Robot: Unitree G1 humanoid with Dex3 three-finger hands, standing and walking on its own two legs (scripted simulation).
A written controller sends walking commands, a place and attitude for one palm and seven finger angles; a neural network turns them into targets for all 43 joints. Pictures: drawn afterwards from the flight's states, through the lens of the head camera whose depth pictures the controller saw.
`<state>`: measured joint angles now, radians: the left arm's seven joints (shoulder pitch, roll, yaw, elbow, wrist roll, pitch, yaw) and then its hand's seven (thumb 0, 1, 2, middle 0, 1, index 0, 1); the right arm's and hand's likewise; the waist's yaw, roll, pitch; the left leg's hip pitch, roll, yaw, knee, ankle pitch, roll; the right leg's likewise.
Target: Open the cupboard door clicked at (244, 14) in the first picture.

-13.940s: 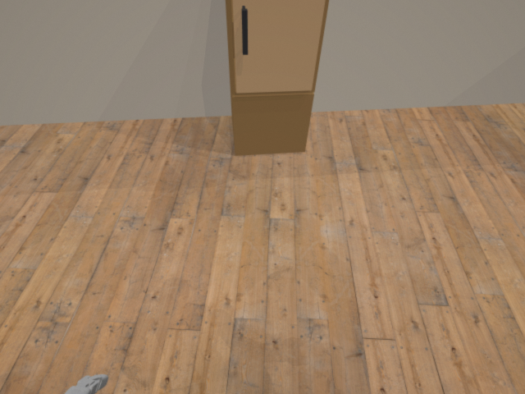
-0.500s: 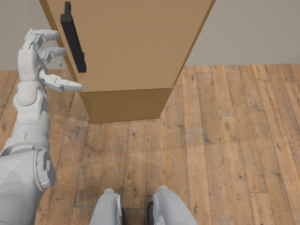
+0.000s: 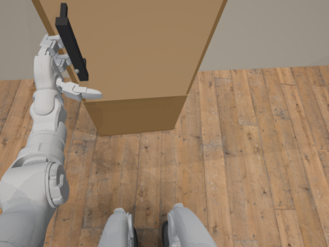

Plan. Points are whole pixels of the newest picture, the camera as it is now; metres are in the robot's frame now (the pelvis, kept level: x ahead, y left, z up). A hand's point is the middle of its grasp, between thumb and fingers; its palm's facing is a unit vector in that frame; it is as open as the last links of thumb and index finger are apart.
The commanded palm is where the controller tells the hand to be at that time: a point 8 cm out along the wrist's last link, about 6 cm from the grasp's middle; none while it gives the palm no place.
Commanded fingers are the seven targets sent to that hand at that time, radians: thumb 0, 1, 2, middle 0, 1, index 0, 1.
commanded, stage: slide the fingers in behind the handle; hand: left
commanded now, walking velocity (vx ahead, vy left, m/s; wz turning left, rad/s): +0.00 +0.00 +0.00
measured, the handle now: (75, 47) +0.57 +0.17 +0.06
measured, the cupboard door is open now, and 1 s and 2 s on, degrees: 0 0 15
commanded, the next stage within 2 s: close the thumb around the handle in 0.64 s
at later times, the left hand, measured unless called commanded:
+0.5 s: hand (81, 71) +0.51 +0.15 +0.05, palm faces +0.10 -1.00 -0.01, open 14.0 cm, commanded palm +0.48 +0.19 +0.05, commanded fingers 0.00 -0.50 0.30 -0.30 -1.20 -0.30 -1.20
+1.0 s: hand (87, 71) +0.51 +0.14 +0.05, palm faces +0.08 -1.00 +0.00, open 12.1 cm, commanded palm +0.49 +0.18 +0.05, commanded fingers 0.00 0.28 0.64 -0.36 -1.28 -0.36 -1.28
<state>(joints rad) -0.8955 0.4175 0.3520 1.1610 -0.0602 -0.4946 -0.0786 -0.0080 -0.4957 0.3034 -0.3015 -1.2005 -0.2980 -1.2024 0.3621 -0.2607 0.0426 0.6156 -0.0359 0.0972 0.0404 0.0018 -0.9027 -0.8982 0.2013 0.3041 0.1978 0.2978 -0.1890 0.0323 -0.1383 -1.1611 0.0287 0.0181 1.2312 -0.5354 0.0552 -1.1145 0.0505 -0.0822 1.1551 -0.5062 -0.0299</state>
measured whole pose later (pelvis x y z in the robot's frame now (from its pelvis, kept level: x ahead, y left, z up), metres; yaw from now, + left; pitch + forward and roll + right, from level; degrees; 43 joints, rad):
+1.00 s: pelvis +0.00 +0.00 +0.00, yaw +1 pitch +26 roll -3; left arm -0.91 0.36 0.31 1.19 -0.05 -0.51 -0.02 -0.01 -0.20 0.43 -0.31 -1.23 -0.31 -1.23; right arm 0.35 -0.26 0.03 0.63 -0.04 0.09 0.05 0.00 -0.90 -0.90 0.20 0.30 0.20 0.30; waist -0.18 0.03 -0.15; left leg -1.15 0.02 0.02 1.23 -0.53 0.05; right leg -1.11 0.05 -0.08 1.16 -0.51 -0.04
